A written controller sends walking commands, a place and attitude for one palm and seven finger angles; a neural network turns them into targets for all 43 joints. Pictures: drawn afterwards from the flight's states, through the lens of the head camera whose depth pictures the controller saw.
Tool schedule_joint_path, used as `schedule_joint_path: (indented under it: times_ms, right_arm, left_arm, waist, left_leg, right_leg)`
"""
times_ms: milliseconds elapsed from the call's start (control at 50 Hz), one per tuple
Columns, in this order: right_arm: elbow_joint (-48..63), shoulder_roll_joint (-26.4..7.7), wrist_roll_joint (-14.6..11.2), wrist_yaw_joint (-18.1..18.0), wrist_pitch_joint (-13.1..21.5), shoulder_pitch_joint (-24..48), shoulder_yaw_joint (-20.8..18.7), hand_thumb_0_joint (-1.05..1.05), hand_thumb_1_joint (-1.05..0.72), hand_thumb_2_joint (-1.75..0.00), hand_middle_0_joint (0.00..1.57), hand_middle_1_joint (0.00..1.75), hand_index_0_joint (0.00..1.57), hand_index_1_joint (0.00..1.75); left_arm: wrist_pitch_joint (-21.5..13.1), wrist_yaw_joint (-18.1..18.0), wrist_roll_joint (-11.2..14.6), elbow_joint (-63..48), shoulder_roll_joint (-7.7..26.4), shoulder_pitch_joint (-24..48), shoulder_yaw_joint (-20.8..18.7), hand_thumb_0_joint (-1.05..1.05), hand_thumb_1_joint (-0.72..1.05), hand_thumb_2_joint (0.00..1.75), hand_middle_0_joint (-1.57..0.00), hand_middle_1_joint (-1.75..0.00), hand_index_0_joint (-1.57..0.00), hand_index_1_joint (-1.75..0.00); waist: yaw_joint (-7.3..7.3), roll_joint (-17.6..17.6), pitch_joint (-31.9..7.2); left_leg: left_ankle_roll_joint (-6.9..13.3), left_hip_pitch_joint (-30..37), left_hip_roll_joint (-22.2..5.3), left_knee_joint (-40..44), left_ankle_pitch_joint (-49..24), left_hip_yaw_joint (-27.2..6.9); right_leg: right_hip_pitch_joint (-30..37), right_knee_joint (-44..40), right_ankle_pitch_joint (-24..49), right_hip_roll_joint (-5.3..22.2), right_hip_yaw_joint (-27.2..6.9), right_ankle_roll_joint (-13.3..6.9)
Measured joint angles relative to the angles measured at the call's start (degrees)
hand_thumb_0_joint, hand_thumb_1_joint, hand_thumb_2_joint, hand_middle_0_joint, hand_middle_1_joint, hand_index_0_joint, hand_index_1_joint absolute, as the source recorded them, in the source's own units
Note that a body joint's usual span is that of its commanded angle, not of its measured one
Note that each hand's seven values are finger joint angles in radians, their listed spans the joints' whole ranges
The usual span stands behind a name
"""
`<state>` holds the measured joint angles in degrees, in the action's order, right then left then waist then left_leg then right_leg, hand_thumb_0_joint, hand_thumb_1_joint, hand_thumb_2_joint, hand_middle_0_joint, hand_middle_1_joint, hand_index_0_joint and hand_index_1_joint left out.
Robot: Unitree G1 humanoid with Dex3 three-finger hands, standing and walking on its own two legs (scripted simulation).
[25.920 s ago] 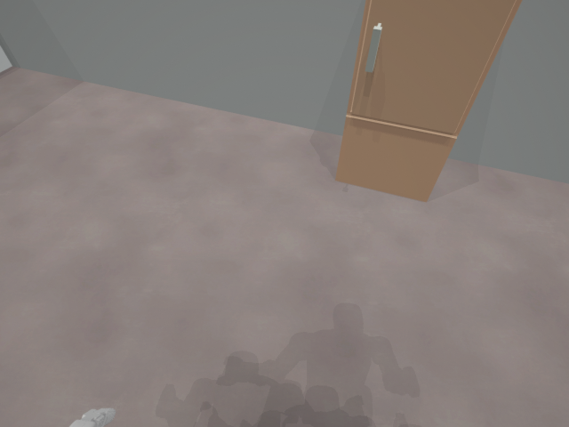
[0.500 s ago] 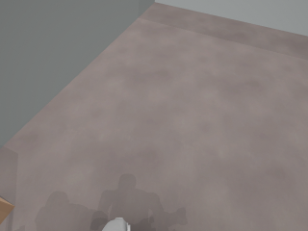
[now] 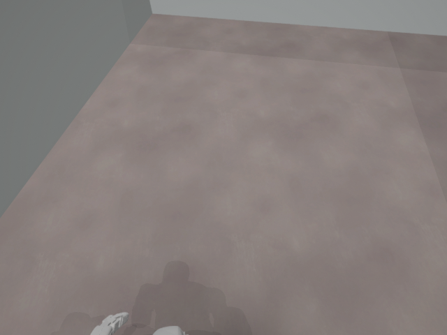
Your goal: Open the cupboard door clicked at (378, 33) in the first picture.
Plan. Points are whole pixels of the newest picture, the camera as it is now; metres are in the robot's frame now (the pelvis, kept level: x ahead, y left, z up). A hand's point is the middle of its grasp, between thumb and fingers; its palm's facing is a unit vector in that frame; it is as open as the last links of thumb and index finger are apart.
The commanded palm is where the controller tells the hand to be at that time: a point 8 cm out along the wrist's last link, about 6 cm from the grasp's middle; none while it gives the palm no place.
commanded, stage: walk to a spot facing it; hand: left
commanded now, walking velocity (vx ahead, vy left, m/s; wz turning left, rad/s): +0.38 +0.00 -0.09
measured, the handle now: out of the picture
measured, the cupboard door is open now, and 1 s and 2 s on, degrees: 43 43 43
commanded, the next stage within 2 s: turn to face it in 0.18 s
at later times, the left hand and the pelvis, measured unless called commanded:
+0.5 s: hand (152, 261) +0.29 +0.18 -0.16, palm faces +0.06 -0.98 -0.18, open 7.3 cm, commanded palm none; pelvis +0.22 +0.00 +0.00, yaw +2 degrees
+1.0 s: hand (142, 239) +0.34 +0.21 -0.16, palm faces +0.36 -0.90 -0.26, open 7.3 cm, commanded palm none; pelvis +0.32 -0.02 +0.00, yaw +20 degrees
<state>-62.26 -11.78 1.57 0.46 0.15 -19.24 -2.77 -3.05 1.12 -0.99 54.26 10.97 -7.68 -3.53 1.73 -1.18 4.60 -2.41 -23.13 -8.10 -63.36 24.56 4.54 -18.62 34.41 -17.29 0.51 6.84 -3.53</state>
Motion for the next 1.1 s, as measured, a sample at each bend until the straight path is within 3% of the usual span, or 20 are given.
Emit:
schedule_joint_path:
  times_ms: [100, 220, 240, 280, 320, 360, 420, 520, 540, 600, 660, 740, 800, 820, 860, 920, 980, 1060, 1080, 1100]
  right_arm:
    - [2.87, 1.12, 0.07, 0.39, 1.18, 4.59, -0.22, 0.01, -0.91, -0.89, 0.20, 0.30, 0.20, 0.30]
    - [5.23, 2.13, -0.05, 1.13, 2.62, 10.12, 0.49, 0.00, -0.91, -0.89, 0.20, 0.30, 0.20, 0.30]
    - [5.68, 1.95, 0.08, 1.07, 3.23, 10.58, 0.72, 0.00, -0.91, -0.89, 0.20, 0.30, 0.20, 0.30]
    - [6.36, 1.96, 0.66, 0.49, 4.40, 11.42, 0.86, 0.00, -0.91, -0.89, 0.20, 0.30, 0.20, 0.30]
    - [6.81, 2.76, 0.73, -0.03, 4.50, 11.02, 1.15, 0.00, -0.91, -0.89, 0.20, 0.30, 0.20, 0.30]
    - [6.56, 3.20, 0.58, -0.54, 4.33, 9.38, 1.27, 0.00, -0.91, -0.89, 0.20, 0.30, 0.20, 0.30]
    - [4.80, 2.72, 0.22, -1.56, 3.65, 6.83, 0.83, -0.01, -0.93, -0.89, 0.20, 0.30, 0.21, 0.30]
    - [2.40, 1.72, -0.14, -0.92, 0.56, 3.27, 0.74, -0.01, -0.94, -0.89, 0.20, 0.30, 0.21, 0.30]
    - [2.21, 1.77, -0.26, -0.68, -0.14, 2.80, 0.65, 0.00, -0.94, -0.89, 0.20, 0.30, 0.21, 0.30]
    - [1.64, 0.89, -0.36, -0.19, -2.17, 3.10, -0.22, 0.00, -0.93, -0.89, 0.20, 0.30, 0.21, 0.30]
    - [2.35, 0.80, -0.60, 0.09, -2.67, 4.11, -0.52, 0.00, -0.92, -0.89, 0.20, 0.30, 0.20, 0.30]
    - [5.00, 0.73, -0.73, 0.60, -2.37, 6.82, -0.32, 0.01, -0.92, -0.89, 0.20, 0.30, 0.20, 0.30]
    - [7.87, -0.64, -0.40, 1.04, -1.48, 8.95, -0.05, 0.01, -0.92, -0.89, 0.20, 0.30, 0.20, 0.30]
    - [8.72, -1.14, -0.20, 1.02, -0.96, 9.59, -0.22, 0.00, -0.91, -0.89, 0.20, 0.30, 0.20, 0.30]
    - [9.76, -1.08, 0.03, 0.69, -0.44, 10.83, -0.14, 0.00, -0.91, -0.89, 0.20, 0.30, 0.20, 0.30]
    - [10.76, -1.26, 0.24, -0.12, -0.37, 10.88, -0.01, 0.00, -0.91, -0.89, 0.20, 0.30, 0.20, 0.30]
    - [10.83, -1.77, 0.40, -0.32, -0.89, 10.81, 0.08, 0.00, -0.91, -0.89, 0.20, 0.30, 0.20, 0.30]
    - [10.78, -2.49, 0.25, -0.02, -2.14, 10.59, -0.31, 0.00, -0.91, -0.89, 0.20, 0.30, 0.21, 0.30]
    - [10.98, -2.51, 0.00, 0.10, -2.52, 10.22, -0.50, 0.00, -0.91, -0.89, 0.20, 0.30, 0.21, 0.30]
    - [10.97, -2.54, -0.25, 0.25, -2.89, 10.26, -0.79, 0.00, -0.91, -0.89, 0.20, 0.30, 0.21, 0.30]
  left_arm:
    - [-0.44, -0.85, 0.06, 3.80, -0.23, -4.82, -0.31, -0.01, 0.93, 0.90, -0.20, -0.30, -0.21, -0.30]
    - [-0.42, -0.55, 0.25, 7.93, 0.19, -9.84, 0.24, 0.00, 0.93, 0.90, -0.20, -0.30, -0.21, -0.30]
    - [-0.24, -0.59, 0.35, 8.35, 0.00, -11.00, 0.27, 0.00, 0.92, 0.90, -0.20, -0.30, -0.21, -0.30]
    - [0.62, -0.57, 0.59, 9.16, -0.20, -12.48, 0.35, 0.00, 0.92, 0.90, -0.20, -0.30, -0.21, -0.30]
    - [1.72, -0.68, 0.33, 9.61, 0.29, -11.94, 0.44, 0.00, 0.92, 0.90, -0.20, -0.30, -0.20, -0.30]
    - [2.29, -0.55, 0.00, 9.09, 0.41, -10.03, 0.38, 0.00, 0.91, 0.90, -0.20, -0.30, -0.20, -0.30]
    - [2.19, -0.39, -0.15, 6.51, -0.31, -6.63, 0.64, 0.00, 0.91, 0.90, -0.20, -0.30, -0.20, -0.30]
    - [1.28, -0.55, -0.25, 2.29, -0.66, -3.35, 0.91, 0.00, 0.92, 0.90, -0.20, -0.30, -0.20, -0.30]
    - [1.09, -0.68, -0.39, 1.72, -0.42, -3.12, 0.81, 0.00, 0.92, 0.90, -0.20, -0.30, -0.20, -0.30]
    - [1.63, -1.09, -0.52, 1.24, -1.28, -2.14, 0.97, 0.00, 0.92, 0.90, -0.20, -0.30, -0.20, -0.30]
    - [1.86, -1.83, -0.54, 0.65, -1.26, -2.44, 0.67, 0.00, 0.92, 0.90, -0.20, -0.30, -0.21, -0.30]
    - [2.07, -1.96, -0.60, 0.20, 0.25, -2.82, 0.31, -0.01, 0.92, 0.90, -0.21, -0.30, -0.21, -0.30]
    - [2.57, -1.72, -0.07, -0.20, 1.09, -3.96, 0.21, 0.00, 0.91, 0.90, -0.21, -0.30, -0.21, -0.30]
    - [3.10, -1.65, 0.22, -0.22, 1.41, -4.27, 0.18, 0.00, 0.91, 0.90, -0.21, -0.30, -0.21, -0.30]
    - [4.77, -1.92, 0.21, -0.05, 2.69, -3.87, -0.14, 0.00, 0.91, 0.90, -0.21, -0.30, -0.21, -0.30]
    - [6.03, -1.93, 0.15, -0.03, 3.54, -2.35, -0.68, 0.00, 0.91, 0.90, -0.20, -0.30, -0.20, -0.30]
    - [5.96, -1.53, 0.31, -1.56, 3.61, -1.02, -0.73, 0.00, 0.91, 0.90, -0.20, -0.30, -0.20, -0.30]
    - [4.97, -1.15, 0.40, -3.94, 3.35, -0.63, -0.28, 0.00, 0.91, 0.90, -0.20, -0.30, -0.20, -0.30]
    - [4.45, -1.09, 0.26, -4.77, 3.59, -1.16, -0.10, 0.00, 0.91, 0.90, -0.20, -0.30, -0.20, -0.30]
    - [3.83, -1.20, -0.07, -5.30, 3.73, -1.57, -0.07, 0.00, 0.91, 0.90, -0.20, -0.30, -0.20, -0.30]
  waist:
    - [-0.40, 1.94, -1.63]
    - [-2.20, 2.74, -1.07]
    - [-2.46, 2.53, -1.14]
    - [-2.50, 2.29, -1.33]
    - [-2.32, 3.42, -1.45]
    - [-2.11, 3.50, -1.78]
    - [-2.16, 2.57, -1.97]
    - [-1.56, 2.14, -2.79]
    - [-1.71, 2.83, -3.14]
    - [-1.15, 1.57, -2.82]
    - [-0.87, 2.76, -2.52]
    - [-1.18, 4.82, -1.45]
    - [-1.32, 4.29, -0.76]
    - [-0.97, 3.74, -0.97]
    - [-0.75, 4.30, -0.72]
    - [-0.92, 3.64, -0.89]
    - [-1.37, 2.35, -0.44]
    - [-1.37, 0.33, -0.27]
    - [-1.42, 0.55, -0.73]
    - [-1.83, 1.03, -0.89]
  left_leg:
    - [-0.49, -5.78, 0.46, 11.76, -6.12, 1.03]
    - [1.07, -3.51, 2.72, 28.79, -13.69, 2.67]
    - [1.91, -1.81, 3.14, 31.59, -15.26, 2.88]
    - [4.20, -1.22, 2.74, 29.36, -16.85, 3.01]
    - [4.18, -0.18, 3.21, 26.98, -12.80, 3.91]
    - [3.58, 1.65, 4.06, 28.73, -11.63, 3.52]
    - [3.10, 4.44, 5.32, 33.19, -12.89, 1.80]
    - [1.74, 5.16, 6.73, 31.49, -10.04, -1.98]
    - [1.52, 4.41, 7.18, 29.26, -7.66, -2.06]
    - [1.13, 0.19, 6.89, 14.89, 2.50, -2.72]
    - [0.29, -2.27, 6.51, 7.46, 4.31, -0.81]
    - [-0.12, -0.78, 6.16, 16.91, 0.66, 2.08]
    - [1.19, 2.84, 5.96, 29.38, -11.75, 2.91]
    - [2.51, 2.26, 5.79, 29.17, -12.56, 2.26]
    - [3.91, 0.78, 6.22, 25.79, -9.12, 1.37]
    - [3.33, 1.15, 6.49, 27.20, -8.30, -0.85]
    - [2.53, 2.45, 6.64, 30.38, -10.15, -3.21]
    - [0.99, 2.58, 6.66, 30.90, -10.50, -6.79]
    - [0.62, 1.88, 7.22, 29.69, -9.86, -7.46]
    - [0.37, 0.60, 7.86, 26.48, -5.98, -7.50]
  right_leg:
    - [8.00, -9.60, 0.98, -1.17, -1.44, -0.10]
    - [16.06, -11.30, -3.81, -1.76, -2.50, 1.35]
    - [16.12, -8.46, -5.93, -1.78, -2.84, 1.60]
    - [11.14, 6.67, -10.34, -1.68, -3.38, 1.42]
    - [3.88, 23.82, -11.51, -1.23, -4.58, 1.24]
    - [-2.04, 31.23, -9.15, 0.08, -3.98, 1.92]
    - [-5.65, 23.67, -6.26, 2.42, -3.20, 3.32]
    - [-1.89, 1.09, 0.42, 3.51, -3.15, 4.80]
    - [-1.56, -0.51, 0.24, 4.10, -3.53, 4.16]
    - [-0.08, 1.12, -0.62, 4.48, -0.56, 3.39]
    - [3.56, -1.96, -0.47, 5.73, 1.90, 3.55]
    - [6.32, -3.32, -1.66, 7.47, 4.66, 4.27]
    - [5.44, 1.99, -5.01, 8.12, 6.42, 5.31]
    - [3.25, 7.50, -8.77, 7.92, 5.63, 6.21]
    - [-1.65, 19.46, -14.74, 6.42, 0.60, 6.96]
    - [-6.61, 27.65, -13.13, 4.20, -3.23, 7.49]
    - [-7.43, 23.31, -10.62, 3.25, -4.57, 7.59]
    - [-3.31, 7.99, -5.39, 1.84, -4.59, 7.14]
    - [-1.20, 1.94, -3.14, 2.13, -4.64, 6.65]
    - [-0.93, 0.22, 0.47, 2.76, -4.42, 4.96]
